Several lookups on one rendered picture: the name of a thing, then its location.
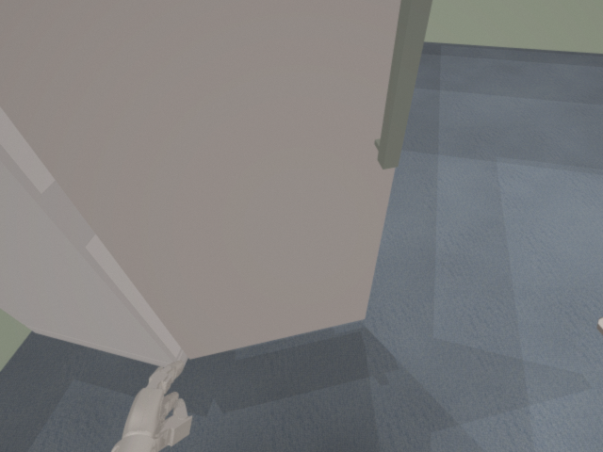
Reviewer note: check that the fridge door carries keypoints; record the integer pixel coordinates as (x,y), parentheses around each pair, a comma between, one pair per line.
(222,150)

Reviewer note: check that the handle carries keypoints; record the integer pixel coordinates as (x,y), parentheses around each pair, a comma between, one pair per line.
(411,30)

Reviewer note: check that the robot left hand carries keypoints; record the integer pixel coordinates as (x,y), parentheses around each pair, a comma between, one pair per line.
(150,408)

